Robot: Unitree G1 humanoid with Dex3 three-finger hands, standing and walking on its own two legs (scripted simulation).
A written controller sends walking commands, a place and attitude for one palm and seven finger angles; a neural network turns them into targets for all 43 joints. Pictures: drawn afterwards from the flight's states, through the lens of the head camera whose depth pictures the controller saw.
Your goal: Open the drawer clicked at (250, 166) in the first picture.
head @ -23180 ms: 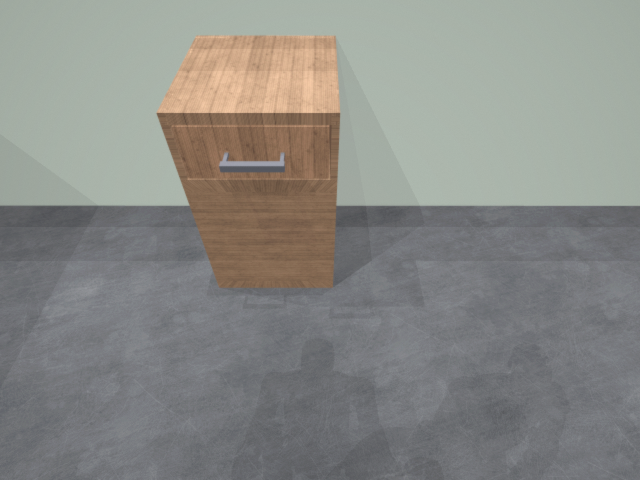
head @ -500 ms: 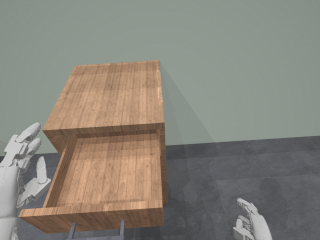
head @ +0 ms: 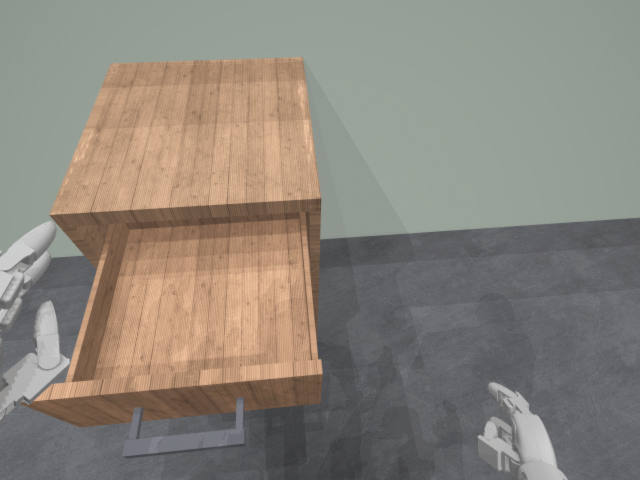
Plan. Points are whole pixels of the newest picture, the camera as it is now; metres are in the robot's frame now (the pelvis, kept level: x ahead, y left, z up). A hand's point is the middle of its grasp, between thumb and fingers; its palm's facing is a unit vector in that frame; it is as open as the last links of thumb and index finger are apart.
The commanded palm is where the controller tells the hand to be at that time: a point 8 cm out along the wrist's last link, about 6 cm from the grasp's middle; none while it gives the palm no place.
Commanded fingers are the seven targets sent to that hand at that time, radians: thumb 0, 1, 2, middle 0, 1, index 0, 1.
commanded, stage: step back with the hand held close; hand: left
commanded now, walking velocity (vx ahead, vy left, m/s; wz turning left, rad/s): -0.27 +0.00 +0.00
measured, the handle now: (187, 426) +0.20 +0.21 -0.14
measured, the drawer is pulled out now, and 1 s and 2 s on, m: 0.28 0.28 0.28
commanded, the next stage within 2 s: stop stepping back and stand still in 1.06 s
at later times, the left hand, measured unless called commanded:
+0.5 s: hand (17, 415) +0.15 +0.24 +0.15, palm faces +0.33 -0.85 -0.41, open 7.4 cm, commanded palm +0.08 +0.29 +0.18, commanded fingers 0.00 0.90 0.90 -0.20 -0.30 -0.20 -0.30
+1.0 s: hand out of the picture +0.07 +0.18 +0.16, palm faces +0.13 -0.80 -0.58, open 7.4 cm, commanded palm -0.01 +0.24 +0.18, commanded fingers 0.00 0.90 0.90 -0.20 -0.30 -0.20 -0.30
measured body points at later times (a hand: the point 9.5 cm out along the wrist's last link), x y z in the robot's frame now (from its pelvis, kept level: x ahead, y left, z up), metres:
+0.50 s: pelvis -0.04 +0.01 -0.01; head +0.00 +0.05 +0.44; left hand +0.13 +0.29 +0.18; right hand +0.13 -0.24 -0.08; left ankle -0.04 +0.10 -0.73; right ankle -0.02 -0.08 -0.74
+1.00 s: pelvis -0.15 -0.03 -0.01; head -0.06 -0.04 +0.44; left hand +0.05 +0.22 +0.19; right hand +0.06 -0.25 -0.10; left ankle -0.06 +0.10 -0.73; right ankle -0.19 -0.11 -0.74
